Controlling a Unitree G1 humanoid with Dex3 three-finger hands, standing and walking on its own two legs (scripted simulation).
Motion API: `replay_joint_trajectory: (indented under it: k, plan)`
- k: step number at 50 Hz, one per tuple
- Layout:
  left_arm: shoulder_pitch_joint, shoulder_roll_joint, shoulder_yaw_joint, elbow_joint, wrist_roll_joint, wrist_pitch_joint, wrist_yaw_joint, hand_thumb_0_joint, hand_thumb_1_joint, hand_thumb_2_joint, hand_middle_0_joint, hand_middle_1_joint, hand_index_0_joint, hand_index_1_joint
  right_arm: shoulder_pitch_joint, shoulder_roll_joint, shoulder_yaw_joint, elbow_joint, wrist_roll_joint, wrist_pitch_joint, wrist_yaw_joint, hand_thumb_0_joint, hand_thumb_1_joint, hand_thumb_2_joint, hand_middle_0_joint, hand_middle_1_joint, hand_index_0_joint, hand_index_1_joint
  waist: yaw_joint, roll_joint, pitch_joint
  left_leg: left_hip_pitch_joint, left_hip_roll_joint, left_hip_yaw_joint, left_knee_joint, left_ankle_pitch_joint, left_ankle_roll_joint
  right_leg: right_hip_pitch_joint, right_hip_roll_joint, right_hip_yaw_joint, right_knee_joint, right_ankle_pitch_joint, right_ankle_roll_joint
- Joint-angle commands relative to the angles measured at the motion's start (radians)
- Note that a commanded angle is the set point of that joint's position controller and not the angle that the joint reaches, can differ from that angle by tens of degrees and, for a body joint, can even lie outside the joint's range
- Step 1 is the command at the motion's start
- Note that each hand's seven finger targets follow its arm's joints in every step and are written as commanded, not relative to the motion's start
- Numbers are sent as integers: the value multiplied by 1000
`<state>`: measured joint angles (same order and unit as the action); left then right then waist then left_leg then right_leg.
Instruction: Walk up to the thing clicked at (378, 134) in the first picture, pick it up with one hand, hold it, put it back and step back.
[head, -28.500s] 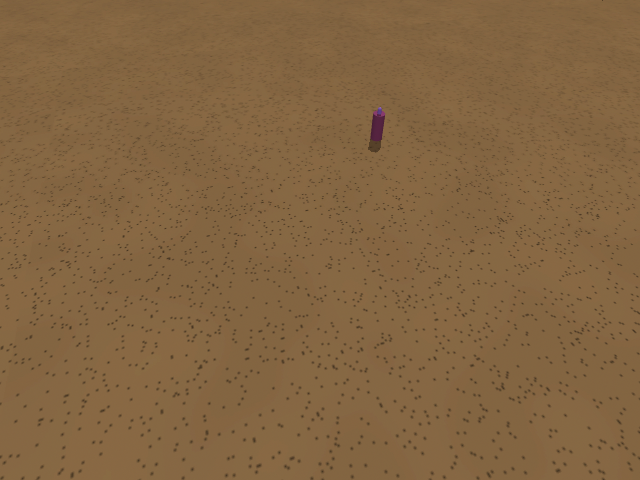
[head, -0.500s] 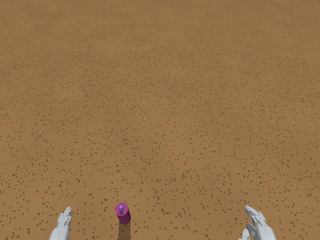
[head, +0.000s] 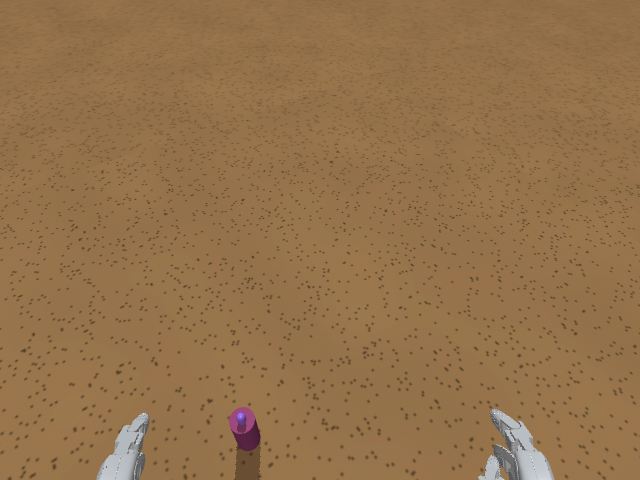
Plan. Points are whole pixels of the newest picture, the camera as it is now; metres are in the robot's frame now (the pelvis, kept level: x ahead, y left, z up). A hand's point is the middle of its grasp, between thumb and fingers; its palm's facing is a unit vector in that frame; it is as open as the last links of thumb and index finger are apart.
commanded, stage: stand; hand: left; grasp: from the side
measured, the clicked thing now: (244, 427) +0.41 +0.19 -0.63
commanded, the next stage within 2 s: none
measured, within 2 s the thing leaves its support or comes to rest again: neither
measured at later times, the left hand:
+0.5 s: hand out of the picture +0.09 +0.24 -0.11, palm faces -0.01 -0.94 -0.35, open 7.6 cm
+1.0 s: hand out of the picture +0.02 +0.25 -0.10, palm faces +0.00 -0.94 -0.35, open 7.4 cm
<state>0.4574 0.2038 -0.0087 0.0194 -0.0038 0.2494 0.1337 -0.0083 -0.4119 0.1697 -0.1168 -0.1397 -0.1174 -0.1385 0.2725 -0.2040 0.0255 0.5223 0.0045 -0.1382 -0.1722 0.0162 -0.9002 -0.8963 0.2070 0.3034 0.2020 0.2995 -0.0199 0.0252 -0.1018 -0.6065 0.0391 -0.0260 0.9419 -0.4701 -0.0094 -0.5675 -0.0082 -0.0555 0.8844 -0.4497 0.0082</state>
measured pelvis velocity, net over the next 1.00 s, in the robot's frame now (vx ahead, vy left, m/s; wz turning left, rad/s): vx -0.02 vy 0.00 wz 0.02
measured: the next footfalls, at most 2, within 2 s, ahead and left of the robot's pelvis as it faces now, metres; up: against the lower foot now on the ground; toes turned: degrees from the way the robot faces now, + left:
none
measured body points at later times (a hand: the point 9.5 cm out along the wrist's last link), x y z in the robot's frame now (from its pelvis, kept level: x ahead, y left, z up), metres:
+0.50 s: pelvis -0.01 +0.00 +0.03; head +0.00 +0.01 +0.48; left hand +0.09 +0.29 -0.09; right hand +0.10 -0.28 -0.09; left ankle +0.00 +0.12 -0.69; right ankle +0.00 -0.13 -0.69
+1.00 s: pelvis -0.02 +0.00 +0.05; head -0.03 +0.00 +0.50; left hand +0.02 +0.30 -0.08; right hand +0.05 -0.28 -0.09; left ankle +0.00 +0.12 -0.69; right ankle +0.00 -0.13 -0.69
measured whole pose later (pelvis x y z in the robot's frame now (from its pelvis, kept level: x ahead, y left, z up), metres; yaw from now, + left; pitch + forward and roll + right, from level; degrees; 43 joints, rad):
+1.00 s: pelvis -0.02 +0.00 +0.05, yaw +1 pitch -4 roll +0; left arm 0.18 0.32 0.00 1.11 0.03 -0.01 0.02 0.01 0.91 0.90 -0.21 -0.30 -0.21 -0.30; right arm 0.15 -0.31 -0.02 1.11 -0.03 0.00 0.00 0.01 -0.90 -0.90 0.21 0.30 0.20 0.30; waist 0.01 0.01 0.05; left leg -0.15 -0.01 -0.01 0.39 -0.17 0.00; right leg -0.14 -0.04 -0.05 0.40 -0.19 0.02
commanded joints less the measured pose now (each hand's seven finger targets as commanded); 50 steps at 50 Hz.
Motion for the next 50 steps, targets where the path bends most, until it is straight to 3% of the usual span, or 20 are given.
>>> replay_joint_trajectory:
  k: [1,4,8,9,11,14,16,19,22,23,27,36,42,46,50]
  plan:
    - [-25,91,53,-183,4,-46,13,0,101,703,-200,-300,-200,-301,-62,-121,-52,-149,2,-52,-17,0,-900,-900,200,300,200,300,-1,10,-89,87,-24,19,-152,242,9,56,23,-15,-128,218,-15]
    - [-20,87,49,-178,4,-45,13,0,341,900,-200,-300,-200,-301,-58,-120,-52,-146,1,-49,-14,0,-900,-900,200,300,200,300,3,29,-96,90,-24,15,-155,260,6,58,25,-18,-118,226,-18]
    - [-24,97,59,-191,5,-49,14,0,661,900,-200,-300,-200,-301,-54,-118,-52,-149,0,-49,-14,0,-900,-900,200,300,200,300,-3,15,-111,103,-23,15,-142,302,6,70,24,-18,-115,267,-15]
    - [-193,229,101,160,92,-154,-34,0,741,900,-200,-300,-200,-301,-120,-260,-88,64,-110,20,46,0,-900,-900,200,300,200,300,39,-38,48,130,19,-40,-200,390,52,144,-63,85,-150,280,-71]
    - [-169,241,102,289,101,-223,-70,0,900,900,-200,-300,-200,-301,-96,-243,-98,103,-111,61,89,0,-900,-900,200,300,200,300,30,-87,-32,179,18,-21,-184,424,77,201,-82,115,-155,350,-99]
    - [-199,253,87,389,64,-264,-98,0,900,900,-200,-300,-200,-301,-97,-237,-99,136,-70,70,129,0,-900,-900,200,300,200,300,28,-34,-33,227,6,-28,-247,333,77,228,-89,125,-193,313,-84]
    - [-208,245,87,466,50,-272,-101,0,900,900,-200,-300,-200,-301,-113,-244,-106,165,-53,71,142,0,-900,-900,200,300,200,300,41,-12,-55,264,13,-45,-265,391,69,254,-88,112,-199,368,-72]
    - [-260,262,83,562,48,-282,-100,0,900,900,-200,-300,-200,-301,-134,-234,-103,215,-57,84,150,0,-900,-900,200,300,200,300,32,-28,3,280,11,-47,-321,283,68,236,-98,122,-265,275,-65]
    - [-261,266,81,643,48,-290,-98,0,900,900,-200,-300,-200,-301,-148,-244,-108,258,-57,91,153,0,-900,-900,200,300,200,300,41,-4,10,298,16,-57,-356,302,66,290,-101,110,-306,305,-57]
    - [-281,274,81,664,46,-290,-98,0,900,900,-200,-300,-200,-301,-136,-246,-104,275,-56,92,154,0,-900,-900,200,300,200,300,28,-4,27,313,23,-62,-392,297,64,281,-97,111,-311,292,-53]
    - [-290,271,72,758,39,-286,-97,0,900,900,-200,-300,-200,-301,-144,-267,-102,334,-52,101,153,0,-900,-900,200,300,200,300,35,19,77,312,46,-96,-485,254,62,329,-90,93,-370,251,-44]
    - [-294,299,59,926,31,-282,-102,0,900,900,-200,-300,-200,-301,-149,-300,-92,453,-35,105,151,0,-900,-900,200,300,200,300,34,-5,104,402,56,-97,-605,297,37,412,-107,99,-493,271,-32]
    - [-308,306,50,995,35,-281,-104,0,900,900,-200,-300,-200,-301,-159,-297,-88,502,-31,114,155,0,-900,-900,200,300,200,300,31,-20,151,408,52,-95,-654,229,29,398,-106,97,-552,190,-24]
    - [-313,303,46,1022,33,-281,-106,0,900,900,-200,-300,-200,-301,-159,-304,-88,525,-30,117,156,0,-900,-900,200,300,200,300,30,-13,145,409,56,-94,-665,214,30,411,-112,103,-572,192,-21]
    - [-324,314,45,1040,30,-287,-104,0,900,900,-200,-300,-200,-301,-163,-289,-81,543,-29,117,160,0,-900,-900,200,300,200,300,32,-33,133,441,55,-82,-649,275,29,415,-124,114,-596,211,-19]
